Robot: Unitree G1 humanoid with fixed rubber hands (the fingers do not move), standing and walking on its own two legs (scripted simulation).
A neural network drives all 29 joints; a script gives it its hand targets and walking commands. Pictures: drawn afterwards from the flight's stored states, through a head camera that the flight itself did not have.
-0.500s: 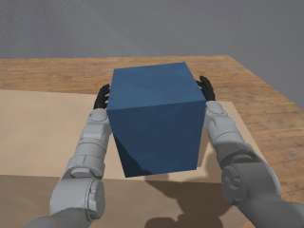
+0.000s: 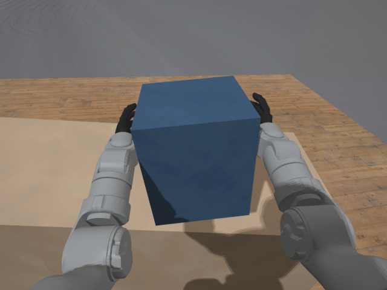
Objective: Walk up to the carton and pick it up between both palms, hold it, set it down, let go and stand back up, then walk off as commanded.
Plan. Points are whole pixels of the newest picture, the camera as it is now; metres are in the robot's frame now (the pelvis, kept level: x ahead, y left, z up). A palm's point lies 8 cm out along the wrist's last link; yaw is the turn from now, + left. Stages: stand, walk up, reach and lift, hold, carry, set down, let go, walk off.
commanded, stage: reach and lift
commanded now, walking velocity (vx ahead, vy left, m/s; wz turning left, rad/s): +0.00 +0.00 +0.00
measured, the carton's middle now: (195, 148) +0.37 +0.01 +0.14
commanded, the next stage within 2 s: hold in 0.32 s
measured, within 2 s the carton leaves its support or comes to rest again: neither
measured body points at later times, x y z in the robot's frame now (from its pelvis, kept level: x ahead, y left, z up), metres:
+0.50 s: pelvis +0.00 +0.00 +0.00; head -0.07 +0.03 +0.44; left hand +0.39 +0.16 +0.18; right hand +0.40 -0.14 +0.21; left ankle +0.06 +0.13 -0.74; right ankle -0.01 -0.12 -0.74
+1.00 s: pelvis +0.00 +0.00 +0.00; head -0.07 +0.03 +0.44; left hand +0.39 +0.16 +0.20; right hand +0.39 -0.14 +0.22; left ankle +0.06 +0.13 -0.74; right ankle -0.01 -0.12 -0.74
